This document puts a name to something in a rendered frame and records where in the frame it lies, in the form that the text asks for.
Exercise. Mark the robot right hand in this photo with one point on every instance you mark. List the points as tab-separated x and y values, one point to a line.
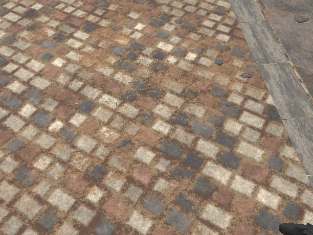
296	229

